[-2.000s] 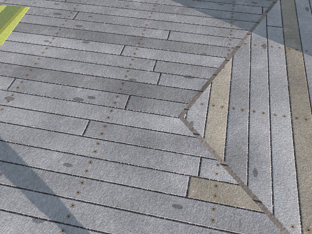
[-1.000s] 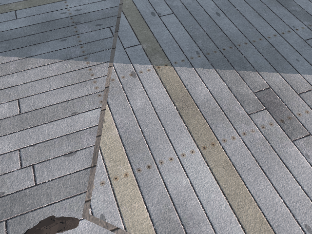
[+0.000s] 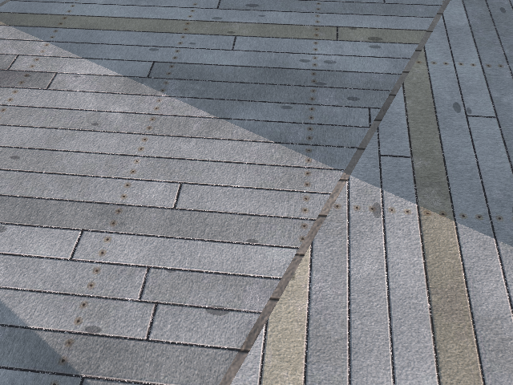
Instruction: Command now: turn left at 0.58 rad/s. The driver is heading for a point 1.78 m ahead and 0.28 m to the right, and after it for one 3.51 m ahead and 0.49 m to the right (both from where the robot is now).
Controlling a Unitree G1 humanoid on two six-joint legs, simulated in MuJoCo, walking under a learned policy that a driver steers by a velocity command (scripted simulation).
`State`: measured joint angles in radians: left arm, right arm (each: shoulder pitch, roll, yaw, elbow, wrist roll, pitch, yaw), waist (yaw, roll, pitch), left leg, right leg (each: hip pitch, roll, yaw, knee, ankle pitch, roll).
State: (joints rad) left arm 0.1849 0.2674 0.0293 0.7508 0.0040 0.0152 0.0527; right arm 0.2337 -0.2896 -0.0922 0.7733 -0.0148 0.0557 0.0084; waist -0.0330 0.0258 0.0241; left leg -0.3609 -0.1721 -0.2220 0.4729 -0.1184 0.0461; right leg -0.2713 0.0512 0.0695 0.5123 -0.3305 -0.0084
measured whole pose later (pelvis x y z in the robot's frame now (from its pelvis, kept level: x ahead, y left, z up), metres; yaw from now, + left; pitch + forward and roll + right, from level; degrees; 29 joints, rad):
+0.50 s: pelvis -0.01 -0.01 +0.01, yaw +0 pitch +0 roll +0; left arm 0.28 0.27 0.05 0.83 0.00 0.04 0.01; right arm 0.15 -0.24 -0.03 0.83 -0.02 0.04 -0.04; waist 0.03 -0.03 0.06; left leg -0.14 -0.02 0.00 0.42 -0.28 0.02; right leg -0.35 0.05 0.02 0.82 -0.48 -0.03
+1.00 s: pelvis -0.03 -0.06 +0.01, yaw -17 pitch +0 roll +2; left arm 0.26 0.29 0.06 0.77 0.01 0.04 -0.01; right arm 0.17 -0.31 -0.05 0.82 -0.04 0.05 0.00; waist 0.01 0.03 0.05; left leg -0.45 0.01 -0.03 0.95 -0.36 -0.04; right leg -0.20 0.11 0.11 0.38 -0.18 -0.11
